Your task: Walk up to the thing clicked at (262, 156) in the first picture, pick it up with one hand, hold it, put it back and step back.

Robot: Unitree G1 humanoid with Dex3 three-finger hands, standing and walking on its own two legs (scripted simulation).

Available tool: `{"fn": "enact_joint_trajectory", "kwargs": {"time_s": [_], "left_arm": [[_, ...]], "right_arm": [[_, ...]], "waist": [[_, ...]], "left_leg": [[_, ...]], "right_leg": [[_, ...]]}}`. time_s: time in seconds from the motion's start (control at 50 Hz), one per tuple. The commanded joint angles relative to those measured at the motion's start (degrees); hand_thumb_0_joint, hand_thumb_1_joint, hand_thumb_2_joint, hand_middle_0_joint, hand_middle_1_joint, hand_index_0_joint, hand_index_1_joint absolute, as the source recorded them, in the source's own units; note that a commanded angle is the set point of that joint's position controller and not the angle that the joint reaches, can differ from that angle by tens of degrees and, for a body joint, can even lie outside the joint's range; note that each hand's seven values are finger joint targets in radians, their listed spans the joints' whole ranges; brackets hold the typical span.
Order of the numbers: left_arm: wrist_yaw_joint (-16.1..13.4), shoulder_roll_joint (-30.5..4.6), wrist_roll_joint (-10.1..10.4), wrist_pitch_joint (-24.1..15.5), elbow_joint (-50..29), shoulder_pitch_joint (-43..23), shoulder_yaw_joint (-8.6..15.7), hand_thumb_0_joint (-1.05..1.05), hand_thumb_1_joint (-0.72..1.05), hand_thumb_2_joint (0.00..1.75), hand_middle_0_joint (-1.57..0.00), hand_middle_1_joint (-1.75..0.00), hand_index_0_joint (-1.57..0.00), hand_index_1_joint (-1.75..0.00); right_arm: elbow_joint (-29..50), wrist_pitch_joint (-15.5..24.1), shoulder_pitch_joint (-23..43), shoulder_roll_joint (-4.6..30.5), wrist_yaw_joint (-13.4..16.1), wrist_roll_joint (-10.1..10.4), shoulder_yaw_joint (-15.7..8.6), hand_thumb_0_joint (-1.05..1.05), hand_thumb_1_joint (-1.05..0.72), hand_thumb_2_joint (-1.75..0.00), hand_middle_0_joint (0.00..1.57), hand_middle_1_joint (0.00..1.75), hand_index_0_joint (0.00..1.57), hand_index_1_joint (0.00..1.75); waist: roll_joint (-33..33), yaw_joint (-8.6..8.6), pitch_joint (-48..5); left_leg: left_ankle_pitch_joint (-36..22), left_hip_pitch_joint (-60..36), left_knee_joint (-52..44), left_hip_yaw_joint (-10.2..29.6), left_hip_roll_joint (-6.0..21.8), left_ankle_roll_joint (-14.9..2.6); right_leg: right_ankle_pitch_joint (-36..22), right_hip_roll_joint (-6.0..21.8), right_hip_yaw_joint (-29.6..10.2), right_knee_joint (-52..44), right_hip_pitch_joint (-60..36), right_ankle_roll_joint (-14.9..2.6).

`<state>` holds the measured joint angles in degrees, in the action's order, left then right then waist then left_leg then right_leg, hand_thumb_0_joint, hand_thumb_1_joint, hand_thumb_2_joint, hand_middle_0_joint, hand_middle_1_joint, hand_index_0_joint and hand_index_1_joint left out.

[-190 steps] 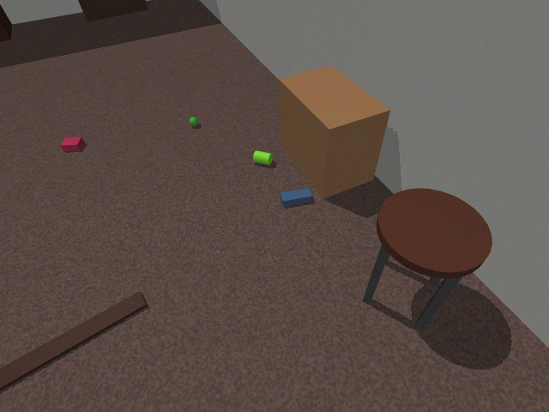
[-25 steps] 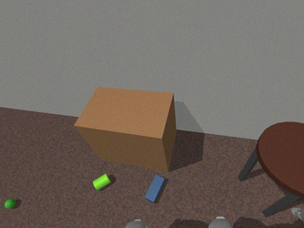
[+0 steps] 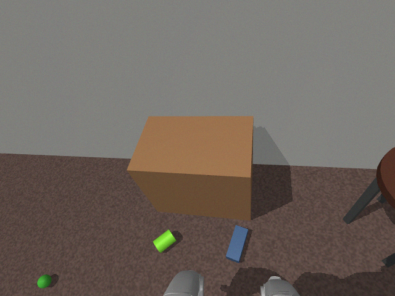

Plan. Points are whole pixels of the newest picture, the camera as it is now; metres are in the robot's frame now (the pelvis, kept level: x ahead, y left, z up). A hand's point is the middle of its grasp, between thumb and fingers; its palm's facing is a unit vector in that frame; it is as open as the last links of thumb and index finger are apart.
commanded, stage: walk up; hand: left
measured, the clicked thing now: (164, 240) +0.46 +0.33 -0.70
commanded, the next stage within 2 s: none
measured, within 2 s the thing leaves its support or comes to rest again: neither
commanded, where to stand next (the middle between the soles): +0.09 +0.13 m, yaw -6 degrees
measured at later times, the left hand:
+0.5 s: hand out of the picture +0.10 +0.45 -0.15, palm faces -0.11 -0.90 -0.41, open 7.4 cm
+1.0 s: hand (53, 291) +0.17 +0.42 -0.13, palm faces -0.14 -0.91 -0.39, open 7.4 cm
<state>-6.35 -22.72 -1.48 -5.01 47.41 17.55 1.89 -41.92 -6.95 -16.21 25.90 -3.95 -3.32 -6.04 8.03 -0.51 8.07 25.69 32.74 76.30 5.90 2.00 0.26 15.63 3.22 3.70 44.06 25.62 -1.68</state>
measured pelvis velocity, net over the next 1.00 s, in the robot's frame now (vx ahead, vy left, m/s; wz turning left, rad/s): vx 0.03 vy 0.16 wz -0.12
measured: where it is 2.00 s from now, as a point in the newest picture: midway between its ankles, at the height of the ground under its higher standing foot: outside the picture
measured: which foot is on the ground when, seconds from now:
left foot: up 0.00-0.16, down 0.18-1.00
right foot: down 0.00-0.20, up 0.22-0.48, down 0.50-1.00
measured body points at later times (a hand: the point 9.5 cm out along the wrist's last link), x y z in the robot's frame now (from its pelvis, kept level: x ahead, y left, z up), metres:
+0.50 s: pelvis +0.02 +0.17 +0.00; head +0.06 +0.17 +0.44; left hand +0.11 +0.49 -0.12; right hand +0.01 -0.15 -0.12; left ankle +0.00 +0.28 -0.70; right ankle +0.04 +0.06 -0.71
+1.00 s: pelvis +0.03 +0.16 +0.01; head +0.06 +0.16 +0.46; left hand +0.18 +0.47 -0.10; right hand +0.06 -0.17 -0.10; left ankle +0.04 +0.30 -0.70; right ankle +0.04 +0.02 -0.70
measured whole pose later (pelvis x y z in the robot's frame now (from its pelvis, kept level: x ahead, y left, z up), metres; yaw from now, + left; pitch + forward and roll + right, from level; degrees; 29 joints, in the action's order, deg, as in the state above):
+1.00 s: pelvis +0.03 +0.16 +0.01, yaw -7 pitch -2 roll +0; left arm 0.6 -23.3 -0.4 -0.4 56.6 5.1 2.3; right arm -55.3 2.2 -10.3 23.5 1.4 0.3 -1.1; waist 0.1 -0.9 6.5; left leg 23.6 16.5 42.3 -1.0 3.7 1.2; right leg 18.8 2.1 0.3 41.1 20.0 0.9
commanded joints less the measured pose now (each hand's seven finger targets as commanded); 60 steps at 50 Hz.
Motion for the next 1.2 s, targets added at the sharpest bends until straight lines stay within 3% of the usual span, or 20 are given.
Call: {"fn": "enact_joint_trajectory", "kwargs": {"time_s": [0.0,0.08,0.14,0.16,0.18,0.2,0.26,0.42,0.48,0.52,0.58,0.62,0.64,0.66,0.68,0.84,0.9,0.94,1.02,1.18], "left_arm": [[-0.82,-22.35,-0.70,-0.92,-2.22,3.01,8.09,0.00,0.90,0.90,-0.20,-0.30,-0.20,-0.30],[-0.38,-24.96,-1.79,-0.29,-2.24,1.04,9.17,0.00,0.90,0.90,-0.20,-0.30,-0.20,-0.30],[0.33,-21.20,-1.79,1.41,-1.78,-4.04,7.95,0.00,0.90,0.90,-0.20,-0.30,-0.20,-0.30],[0.32,-15.90,-1.40,2.16,-1.21,-2.82,6.49,0.00,0.90,0.90,-0.20,-0.30,-0.20,-0.30],[-0.05,-10.95,-0.43,2.18,-2.28,-2.05,4.78,0.00,0.90,0.90,-0.20,-0.30,-0.20,-0.30],[-0.86,-15.22,-0.54,1.54,-2.37,-7.83,5.21,0.00,0.90,0.90,-0.20,-0.30,-0.20,-0.30],[1.70,-15.85,1.04,0.72,4.33,0.10,5.42,0.00,0.90,0.90,-0.20,-0.30,-0.20,-0.30],[5.16,-12.53,0.21,2.32,2.27,-5.94,4.68,0.00,0.90,0.90,-0.20,-0.30,-0.20,-0.30],[5.08,-14.16,0.07,2.00,2.83,-1.79,5.27,0.00,0.90,0.90,-0.20,-0.30,-0.20,-0.30],[5.32,-17.47,1.63,2.57,2.27,-0.90,5.99,0.00,0.90,0.90,-0.20,-0.30,-0.20,-0.30],[5.68,-14.67,0.86,3.57,1.21,-5.42,4.27,0.00,0.90,0.90,-0.20,-0.30,-0.20,-0.30],[5.84,-12.67,0.69,4.13,-0.47,-12.08,3.32,0.00,0.90,0.90,-0.20,-0.30,-0.20,-0.30],[5.82,-9.08,1.09,4.26,-1.28,-13.16,2.40,0.00,0.90,0.90,-0.20,-0.30,-0.20,-0.30],[5.39,-9.13,0.83,5.10,-0.33,-11.32,2.57,0.00,0.90,0.90,-0.20,-0.30,-0.20,-0.30],[5.18,-11.71,0.60,5.31,0.39,-12.08,3.21,0.00,0.90,0.90,-0.20,-0.30,-0.20,-0.30],[6.92,-8.21,1.40,4.22,5.33,-10.25,3.53,0.00,0.90,0.90,-0.20,-0.30,-0.20,-0.30],[6.28,-14.25,0.51,2.81,6.38,-9.66,4.32,0.00,0.90,0.90,-0.20,-0.30,-0.20,-0.30],[6.44,-14.45,1.29,3.05,5.75,-13.35,3.51,0.00,0.90,0.90,-0.20,-0.30,-0.20,-0.30],[6.74,-10.81,1.21,3.87,6.99,-17.38,1.96,0.00,0.90,0.90,-0.20,-0.30,-0.20,-0.30],[6.79,-10.64,1.46,3.67,11.26,-19.10,1.70,0.00,0.90,0.90,-0.20,-0.30,-0.20,-0.30]], "right_arm": [[5.11,1.04,-1.41,11.07,0.07,-0.23,-4.11,0.00,-0.90,-0.90,0.20,0.30,0.20,0.30],[4.81,0.99,0.04,11.04,-0.67,0.40,-4.26,0.00,-0.90,-0.90,0.20,0.30,0.20,0.30],[-1.98,2.03,-13.84,11.04,0.27,1.16,-5.13,0.00,-0.90,-0.90,0.20,0.30,0.20,0.30],[-3.06,2.70,-16.42,13.21,0.78,0.08,-5.29,0.00,-0.90,-0.90,0.20,0.30,0.20,0.30],[0.28,3.53,-9.89,18.39,1.17,-0.34,-5.53,0.00,-0.90,-0.90,0.20,0.30,0.20,0.30],[1.32,4.16,-0.39,23.58,1.64,1.21,-5.55,0.00,-0.90,-0.90,0.20,0.30,0.20,0.30],[0.87,6.52,6.78,16.70,3.34,1.11,-2.91,0.00,-0.90,-0.90,0.20,0.30,0.20,0.30],[-5.19,10.51,-1.91,14.62,5.36,2.52,-0.64,0.00,-0.90,-0.90,0.20,0.30,0.20,0.30],[-4.45,11.17,-0.76,11.64,6.17,4.36,0.76,0.00,-0.90,-0.90,0.20,0.30,0.20,0.30],[-4.68,11.46,-0.96,9.81,7.05,4.96,0.89,0.00,-0.90,-0.90,0.20,0.30,0.20,0.30],[-6.15,11.29,-0.35,7.92,6.94,3.61,1.04,0.00,-0.90,-0.90,0.20,0.30,0.20,0.30],[-9.79,12.21,-8.02,9.02,6.68,3.15,0.47,0.00,-0.90,-0.90,0.20,0.30,0.20,0.30],[-9.70,12.85,-8.99,12.54,7.13,2.07,-0.44,0.00,-0.90,-0.90,0.20,0.30,0.20,0.30],[-8.36,12.96,-5.15,15.06,7.38,2.24,-0.57,0.00,-0.90,-0.90,0.20,0.30,0.20,0.30],[-8.42,12.90,-2.82,16.21,7.24,2.63,-0.90,0.00,-0.90,-0.90,0.20,0.30,0.20,0.30],[-8.17,11.52,4.65,12.47,6.66,2.73,1.23,0.00,-0.90,-0.90,0.20,0.30,0.20,0.30],[-7.64,10.82,4.77,7.72,6.04,4.16,2.77,0.00,-0.90,-0.90,0.20,0.30,0.20,0.30],[-10.08,10.18,5.69,8.23,6.18,3.87,2.52,0.00,-0.90,-0.90,0.20,0.30,0.20,0.30],[-13.29,11.08,7.42,10.93,5.18,3.03,2.39,0.00,-0.90,-0.90,0.20,0.30,0.20,0.30],[-17.33,10.16,10.56,8.61,4.63,3.12,3.81,0.00,-0.90,-0.90,0.20,0.30,0.20,0.30]], "waist": [[-16.35,0.25,-5.46],[-22.22,0.83,-6.48],[-13.47,-5.81,-10.13],[-0.06,-7.11,-6.68],[11.04,-4.48,-2.34],[6.83,-3.71,3.55],[-0.66,1.27,1.81],[0.89,-0.31,-4.53],[-4.88,3.29,-12.16],[-10.84,3.55,-17.91],[-11.24,0.35,-11.18],[-11.97,-3.80,-8.46],[-3.74,-4.30,-7.17],[-1.85,-2.17,-5.71],[-2.14,-2.13,-4.97],[1.93,1.13,-8.62],[-10.41,1.31,-13.17],[-13.46,0.00,-11.94],[-10.28,-0.03,-8.97],[-10.84,0.08,-8.77]], "left_leg": [[-1.77,0.95,-4.27,-1.88,3.91,0.62],[6.00,-5.89,-16.69,-5.98,4.34,-0.50],[3.47,-23.66,-34.06,-11.56,-0.63,-1.58],[15.16,-21.03,-44.53,-3.18,1.32,-2.76],[30.72,-13.36,-58.20,25.57,16.31,-8.41],[35.84,-2.41,-66.03,36.89,22.56,-15.72],[19.63,-6.46,-52.73,18.39,13.92,-11.60],[-34.57,-21.38,-42.84,12.15,16.86,-10.63],[-49.20,-15.43,-30.46,-0.16,9.85,-4.92],[-24.04,-10.35,-19.44,-7.94,-0.02,-0.27],[9.52,-10.90,-29.46,-6.91,-0.09,-3.11],[-8.67,-21.68,-45.22,-1.64,3.47,-4.56],[-18.91,-24.08,-51.49,13.62,12.92,-6.81],[-27.81,-22.79,-52.78,22.44,22.08,-11.62],[-31.45,-20.04,-51.74,22.41,23.91,-15.94],[-38.10,-18.24,-41.82,-2.30,9.23,-6.68],[-18.56,-7.87,-33.95,-5.06,3.58,-1.14],[-1.26,-16.08,-35.17,-5.83,0.47,-0.86],[-10.22,-18.10,-49.67,1.38,6.48,-4.04],[-10.86,-20.10,-51.83,-3.83,3.30,-2.01]], "right_leg": [[16.86,10.55,-15.81,-18.17,0.39,-9.46],[23.95,10.02,-16.93,-17.07,4.69,-9.21],[25.89,5.57,-9.71,-3.00,14.30,-4.99],[28.22,-1.22,-5.84,13.06,19.76,-3.09],[22.02,-7.66,-2.60,28.02,28.81,-0.38],[16.47,-3.28,-9.51,29.12,25.49,-1.23],[8.35,-1.27,-8.63,26.37,18.09,-0.19],[10.95,-1.42,-4.44,5.13,4.78,-1.43],[-12.15,-0.21,-8.12,-10.57,-16.78,-4.57],[-27.15,10.83,-24.38,-7.07,-21.58,-16.32],[-21.11,10.80,-20.79,-8.44,-11.93,-13.35],[-21.62,3.83,-13.22,1.13,-0.78,-6.90],[-13.53,-2.44,-9.65,10.23,6.42,-2.00],[14.00,-3.25,-9.39,9.97,8.93,0.07],[16.78,-1.42,-10.90,14.34,7.22,0.01],[-1.06,-3.09,-0.23,-8.51,-10.38,-0.99],[-15.55,7.28,-17.33,-13.17,-22.19,-5.89],[-9.13,13.20,-22.97,-16.89,-11.31,-10.85],[-6.16,2.72,-8.50,-11.42,-8.54,-1.16],[-2.10,4.94,-10.57,-20.51,-12.03,-1.32]]}}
